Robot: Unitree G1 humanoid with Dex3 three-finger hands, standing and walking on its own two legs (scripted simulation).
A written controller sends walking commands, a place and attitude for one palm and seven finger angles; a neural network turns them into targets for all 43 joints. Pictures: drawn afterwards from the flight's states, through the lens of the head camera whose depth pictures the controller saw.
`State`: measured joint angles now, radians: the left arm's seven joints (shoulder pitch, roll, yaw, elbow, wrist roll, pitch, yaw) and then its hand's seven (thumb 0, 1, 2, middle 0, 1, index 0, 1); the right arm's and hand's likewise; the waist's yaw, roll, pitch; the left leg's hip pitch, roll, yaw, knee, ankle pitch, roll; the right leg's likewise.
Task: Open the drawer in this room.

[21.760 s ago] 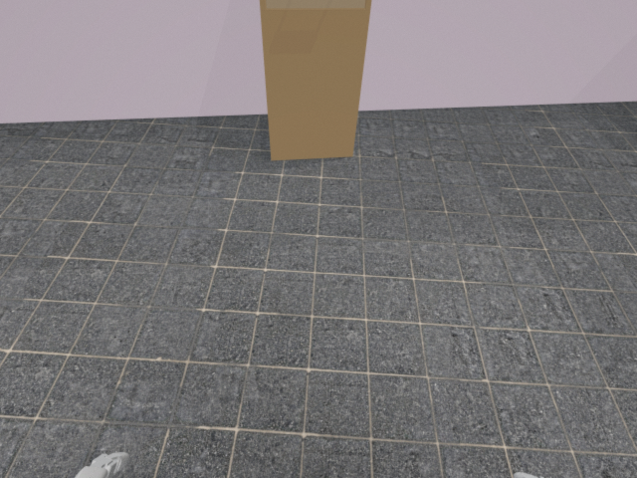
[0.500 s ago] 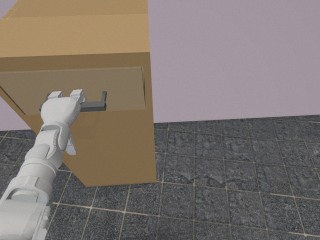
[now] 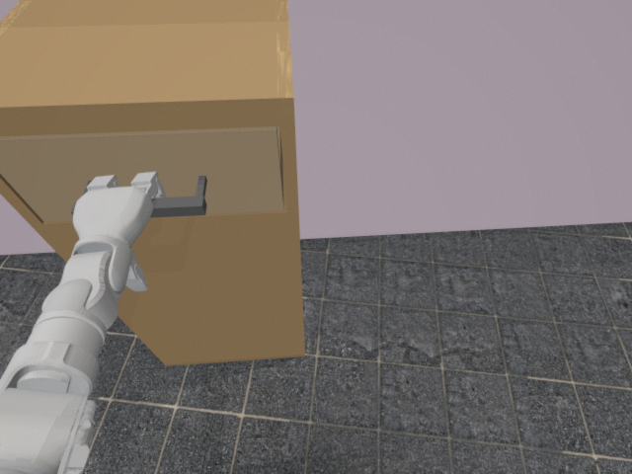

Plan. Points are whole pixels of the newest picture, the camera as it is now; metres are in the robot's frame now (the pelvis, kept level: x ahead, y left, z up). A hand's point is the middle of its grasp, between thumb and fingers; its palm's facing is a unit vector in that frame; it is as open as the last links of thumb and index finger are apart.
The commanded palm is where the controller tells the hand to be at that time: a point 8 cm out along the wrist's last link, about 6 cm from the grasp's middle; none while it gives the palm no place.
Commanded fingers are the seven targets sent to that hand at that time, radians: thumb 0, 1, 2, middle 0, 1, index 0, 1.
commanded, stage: close the thumb around the handle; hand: left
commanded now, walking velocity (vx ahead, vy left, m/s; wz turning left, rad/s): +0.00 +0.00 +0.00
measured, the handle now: (144, 197) +0.47 +0.26 +0.06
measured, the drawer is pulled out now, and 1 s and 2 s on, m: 0.00 0.03 0.17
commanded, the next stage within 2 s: pull the drawer open in 0.50 s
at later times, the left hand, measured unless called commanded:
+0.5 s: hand (132, 235) +0.42 +0.27 +0.04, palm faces -0.03 -0.05 -1.00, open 5.3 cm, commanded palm +0.39 +0.27 +0.09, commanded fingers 0.00 0.90 0.90 -0.40 -1.35 -0.40 -1.35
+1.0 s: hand (129, 252) +0.39 +0.26 +0.04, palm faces +0.00 -0.08 -1.00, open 5.2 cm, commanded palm +0.35 +0.26 +0.09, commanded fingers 0.00 0.90 0.90 -0.40 -1.35 -0.40 -1.35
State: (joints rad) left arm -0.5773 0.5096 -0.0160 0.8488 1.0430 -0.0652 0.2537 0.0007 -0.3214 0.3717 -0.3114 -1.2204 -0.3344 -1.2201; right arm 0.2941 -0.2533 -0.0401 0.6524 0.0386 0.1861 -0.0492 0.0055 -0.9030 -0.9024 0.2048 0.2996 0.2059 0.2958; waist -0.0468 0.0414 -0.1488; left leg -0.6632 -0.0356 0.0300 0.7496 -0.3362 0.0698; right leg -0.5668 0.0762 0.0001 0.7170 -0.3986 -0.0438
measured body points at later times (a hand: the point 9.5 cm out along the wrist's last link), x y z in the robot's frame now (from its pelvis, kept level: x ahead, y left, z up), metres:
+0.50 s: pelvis +0.00 +0.01 +0.00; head +0.06 +0.00 +0.45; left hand +0.42 +0.27 +0.09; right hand +0.07 -0.26 -0.13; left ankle +0.01 +0.07 -0.71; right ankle -0.04 -0.10 -0.71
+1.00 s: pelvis +0.02 +0.02 +0.00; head +0.06 +0.01 +0.45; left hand +0.39 +0.26 +0.09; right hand +0.12 -0.25 -0.12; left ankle +0.01 +0.07 -0.71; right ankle -0.04 -0.10 -0.71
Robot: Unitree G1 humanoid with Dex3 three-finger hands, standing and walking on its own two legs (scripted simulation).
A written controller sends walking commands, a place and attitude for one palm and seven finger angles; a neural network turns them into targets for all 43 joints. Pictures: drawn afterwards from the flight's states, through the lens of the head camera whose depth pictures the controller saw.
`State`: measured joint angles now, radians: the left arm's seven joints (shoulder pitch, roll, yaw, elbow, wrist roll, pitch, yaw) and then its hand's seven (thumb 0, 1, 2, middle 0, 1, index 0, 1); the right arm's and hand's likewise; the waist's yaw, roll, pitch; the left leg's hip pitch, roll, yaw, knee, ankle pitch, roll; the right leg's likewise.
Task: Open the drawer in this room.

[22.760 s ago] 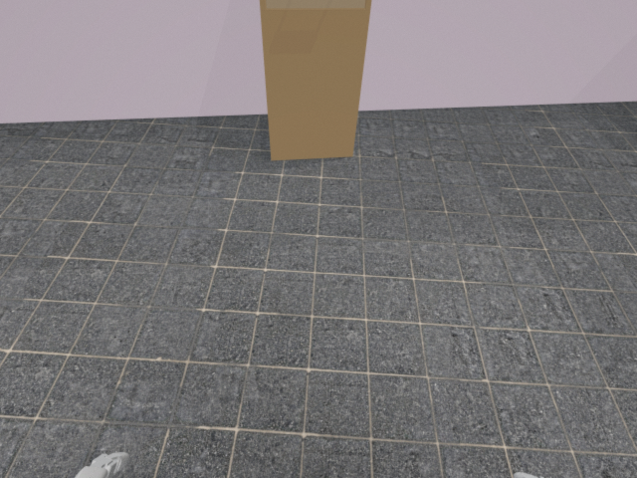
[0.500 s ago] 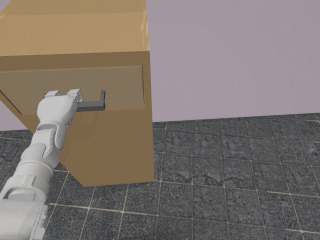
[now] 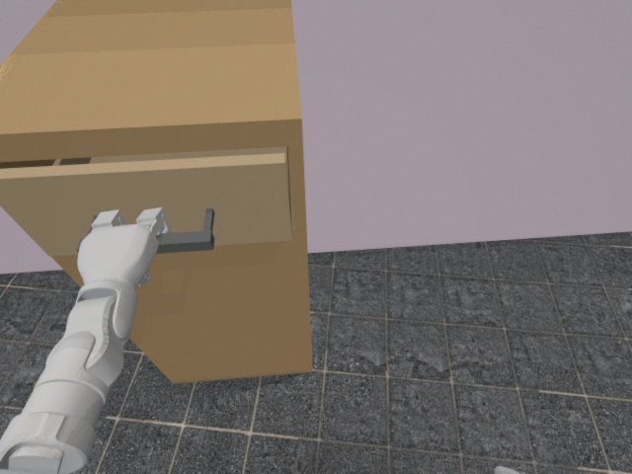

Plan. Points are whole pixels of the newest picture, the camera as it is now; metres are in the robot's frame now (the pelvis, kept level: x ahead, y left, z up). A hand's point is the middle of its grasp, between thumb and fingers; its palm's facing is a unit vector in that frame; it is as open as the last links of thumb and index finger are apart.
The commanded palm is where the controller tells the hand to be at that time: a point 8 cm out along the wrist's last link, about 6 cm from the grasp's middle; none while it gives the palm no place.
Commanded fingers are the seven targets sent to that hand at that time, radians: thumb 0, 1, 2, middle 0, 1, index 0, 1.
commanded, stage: pull the drawer open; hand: left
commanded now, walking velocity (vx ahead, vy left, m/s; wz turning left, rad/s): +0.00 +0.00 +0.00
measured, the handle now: (150, 232) +0.42 +0.25 +0.06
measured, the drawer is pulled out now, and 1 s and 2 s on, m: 0.03 0.17 0.26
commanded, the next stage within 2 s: none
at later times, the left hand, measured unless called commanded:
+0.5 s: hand (127, 327) +0.29 +0.25 +0.03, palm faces +0.00 -0.08 -1.00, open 5.3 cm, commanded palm +0.25 +0.24 +0.09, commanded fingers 0.00 0.90 0.90 -0.40 -1.35 -0.40 -1.35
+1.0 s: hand (116, 375) +0.23 +0.24 +0.03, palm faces +0.02 -0.08 -1.00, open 5.4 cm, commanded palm +0.20 +0.24 +0.09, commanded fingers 0.00 0.90 0.90 -0.40 -1.35 -0.40 -1.35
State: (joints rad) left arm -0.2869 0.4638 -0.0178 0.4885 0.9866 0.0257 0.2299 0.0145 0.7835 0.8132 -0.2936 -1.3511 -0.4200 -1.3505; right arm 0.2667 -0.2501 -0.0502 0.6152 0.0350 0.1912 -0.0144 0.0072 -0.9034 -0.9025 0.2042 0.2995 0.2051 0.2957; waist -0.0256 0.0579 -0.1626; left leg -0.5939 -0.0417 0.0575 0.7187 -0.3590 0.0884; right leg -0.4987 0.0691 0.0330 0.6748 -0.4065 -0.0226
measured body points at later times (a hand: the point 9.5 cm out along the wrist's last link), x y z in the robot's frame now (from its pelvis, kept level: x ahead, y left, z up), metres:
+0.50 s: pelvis -0.01 -0.01 +0.00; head +0.02 -0.03 +0.45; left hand +0.28 +0.25 +0.09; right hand +0.17 -0.25 -0.11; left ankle -0.01 +0.06 -0.71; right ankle -0.05 -0.11 -0.71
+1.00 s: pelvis -0.02 -0.03 +0.00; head +0.00 -0.05 +0.45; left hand +0.23 +0.24 +0.09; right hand +0.18 -0.26 -0.10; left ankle -0.01 +0.06 -0.71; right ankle -0.05 -0.11 -0.71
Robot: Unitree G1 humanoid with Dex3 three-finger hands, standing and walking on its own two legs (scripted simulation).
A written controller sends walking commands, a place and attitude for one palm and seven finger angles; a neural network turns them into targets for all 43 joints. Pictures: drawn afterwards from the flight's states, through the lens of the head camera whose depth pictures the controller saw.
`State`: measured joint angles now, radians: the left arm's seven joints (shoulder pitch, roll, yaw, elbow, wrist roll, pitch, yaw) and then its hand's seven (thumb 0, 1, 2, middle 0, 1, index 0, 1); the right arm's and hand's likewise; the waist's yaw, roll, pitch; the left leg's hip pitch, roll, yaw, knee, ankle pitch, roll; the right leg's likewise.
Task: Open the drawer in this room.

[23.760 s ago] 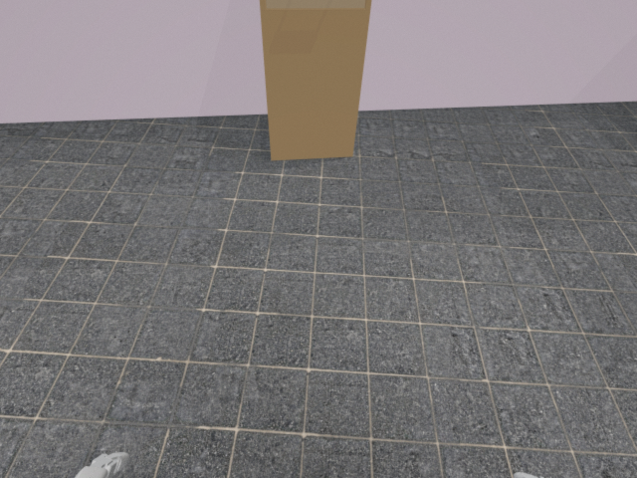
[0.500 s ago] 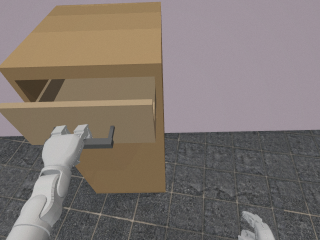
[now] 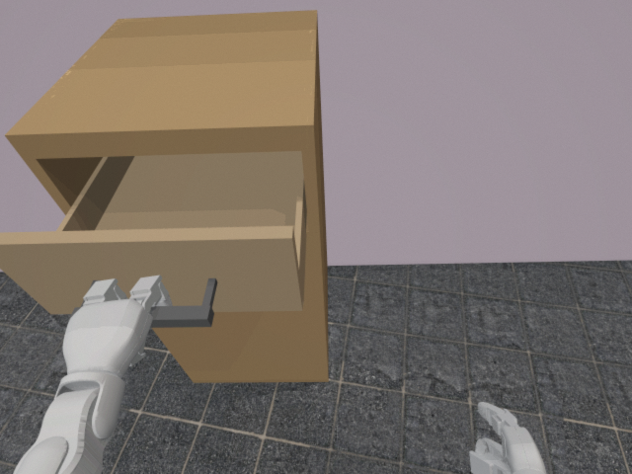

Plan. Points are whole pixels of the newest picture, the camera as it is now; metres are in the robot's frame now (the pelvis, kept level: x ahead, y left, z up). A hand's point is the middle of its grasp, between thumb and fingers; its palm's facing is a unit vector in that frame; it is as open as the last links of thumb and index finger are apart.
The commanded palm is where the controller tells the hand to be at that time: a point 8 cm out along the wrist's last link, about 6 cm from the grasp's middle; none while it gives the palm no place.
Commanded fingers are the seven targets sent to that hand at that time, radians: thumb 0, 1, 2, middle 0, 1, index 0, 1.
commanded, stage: pull the drawer open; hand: left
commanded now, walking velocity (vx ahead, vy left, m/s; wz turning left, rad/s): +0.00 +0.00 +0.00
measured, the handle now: (148, 302) +0.31 +0.25 +0.06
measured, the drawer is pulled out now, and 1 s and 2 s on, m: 0.17 0.26 0.30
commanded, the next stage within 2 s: open the thumb to release the handle in 1.28 s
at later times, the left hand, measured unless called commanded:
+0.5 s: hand (119, 391) +0.20 +0.26 +0.03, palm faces +0.02 -0.09 -1.00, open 5.4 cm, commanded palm +0.16 +0.25 +0.09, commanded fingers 0.00 0.90 0.90 -0.40 -1.35 -0.40 -1.35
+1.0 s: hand (105, 429) +0.16 +0.25 +0.04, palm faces -0.01 -0.10 -0.99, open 5.5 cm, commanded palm +0.11 +0.25 +0.09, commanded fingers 0.00 0.90 0.90 -0.40 -1.35 -0.40 -1.35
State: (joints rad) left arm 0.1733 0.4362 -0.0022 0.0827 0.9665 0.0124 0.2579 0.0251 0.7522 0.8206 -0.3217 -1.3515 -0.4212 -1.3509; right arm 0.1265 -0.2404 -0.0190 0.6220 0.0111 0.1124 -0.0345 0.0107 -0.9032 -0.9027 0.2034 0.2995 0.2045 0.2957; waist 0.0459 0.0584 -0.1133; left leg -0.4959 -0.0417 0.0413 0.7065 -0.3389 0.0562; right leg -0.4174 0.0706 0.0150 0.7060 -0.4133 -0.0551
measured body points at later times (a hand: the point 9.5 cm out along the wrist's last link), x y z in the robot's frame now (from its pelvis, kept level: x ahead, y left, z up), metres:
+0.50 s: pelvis +0.01 +0.00 +0.00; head +0.03 -0.02 +0.44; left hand +0.19 +0.26 +0.09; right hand +0.22 -0.22 -0.10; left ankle +0.01 +0.08 -0.72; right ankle -0.04 -0.09 -0.72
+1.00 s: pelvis +0.00 +0.00 -0.01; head +0.02 -0.03 +0.44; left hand +0.15 +0.25 +0.09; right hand +0.21 -0.22 -0.10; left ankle +0.01 +0.08 -0.72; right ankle -0.04 -0.09 -0.72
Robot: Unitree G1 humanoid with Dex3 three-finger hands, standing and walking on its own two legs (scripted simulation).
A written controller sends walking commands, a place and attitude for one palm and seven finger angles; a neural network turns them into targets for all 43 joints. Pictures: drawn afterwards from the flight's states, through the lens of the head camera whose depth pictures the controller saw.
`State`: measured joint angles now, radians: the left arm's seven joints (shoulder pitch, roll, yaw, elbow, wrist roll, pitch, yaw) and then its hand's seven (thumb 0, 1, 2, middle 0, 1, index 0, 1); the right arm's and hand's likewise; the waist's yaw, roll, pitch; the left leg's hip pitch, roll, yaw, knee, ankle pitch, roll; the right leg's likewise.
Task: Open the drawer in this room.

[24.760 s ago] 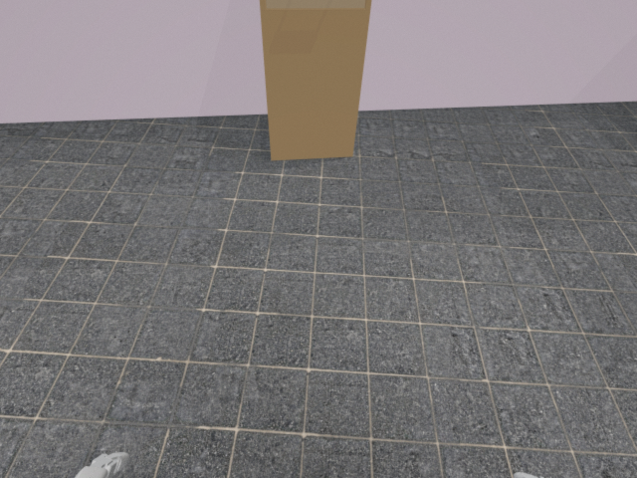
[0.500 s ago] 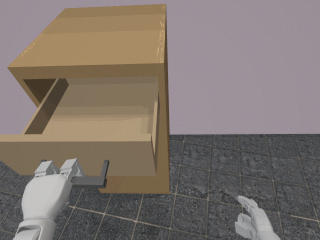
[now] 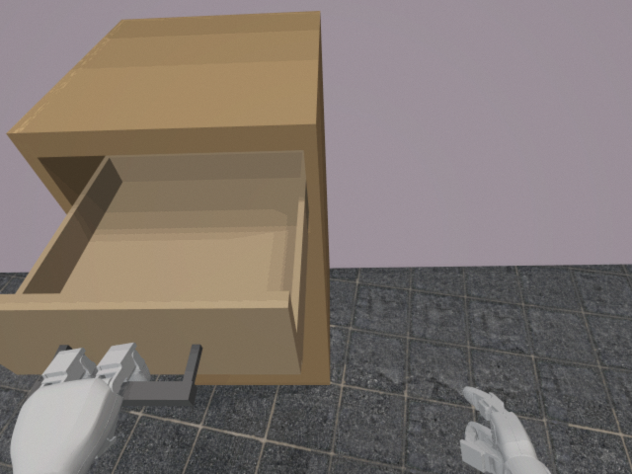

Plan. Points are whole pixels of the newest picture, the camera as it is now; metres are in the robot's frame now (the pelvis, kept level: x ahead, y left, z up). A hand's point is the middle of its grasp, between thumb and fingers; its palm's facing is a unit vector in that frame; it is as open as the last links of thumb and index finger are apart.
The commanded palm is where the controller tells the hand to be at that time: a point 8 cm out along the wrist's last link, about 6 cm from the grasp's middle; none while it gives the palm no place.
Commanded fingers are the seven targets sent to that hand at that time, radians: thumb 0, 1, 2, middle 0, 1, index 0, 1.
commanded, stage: pull the drawer open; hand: left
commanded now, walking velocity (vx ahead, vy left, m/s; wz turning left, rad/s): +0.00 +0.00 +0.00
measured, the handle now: (121, 374) +0.20 +0.25 +0.06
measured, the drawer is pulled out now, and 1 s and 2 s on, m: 0.26 0.30 0.29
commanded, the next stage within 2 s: open the thumb to release the handle in 0.28 s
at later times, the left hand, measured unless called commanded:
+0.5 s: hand (75, 463) +0.12 +0.27 +0.04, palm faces +0.03 -0.03 -1.00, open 5.6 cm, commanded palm +0.09 +0.26 +0.09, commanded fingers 0.00 0.41 0.69 -0.37 -1.30 -0.37 -1.30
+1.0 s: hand (78, 465) +0.12 +0.27 +0.04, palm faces +0.02 -0.08 -1.00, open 13.3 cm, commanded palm +0.09 +0.26 +0.09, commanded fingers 0.00 -0.50 0.30 -0.30 -1.20 -0.30 -1.20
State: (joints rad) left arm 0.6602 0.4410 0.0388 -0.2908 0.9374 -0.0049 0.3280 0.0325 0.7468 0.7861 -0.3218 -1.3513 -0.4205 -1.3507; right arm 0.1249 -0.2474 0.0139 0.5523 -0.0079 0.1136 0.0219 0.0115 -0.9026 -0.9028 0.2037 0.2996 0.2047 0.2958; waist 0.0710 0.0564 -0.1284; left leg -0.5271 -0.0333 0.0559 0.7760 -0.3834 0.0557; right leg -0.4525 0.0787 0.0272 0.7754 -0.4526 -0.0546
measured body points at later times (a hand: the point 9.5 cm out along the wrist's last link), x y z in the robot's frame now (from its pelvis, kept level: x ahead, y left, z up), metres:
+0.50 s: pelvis -0.01 -0.01 -0.01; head +0.01 -0.03 +0.44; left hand +0.11 +0.27 +0.10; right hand +0.21 -0.22 -0.10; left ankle +0.00 +0.08 -0.71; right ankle -0.04 -0.09 -0.71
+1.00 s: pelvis -0.02 -0.01 +0.00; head +0.00 -0.03 +0.45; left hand +0.11 +0.27 +0.09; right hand +0.21 -0.22 -0.09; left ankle +0.00 +0.08 -0.71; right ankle -0.04 -0.09 -0.71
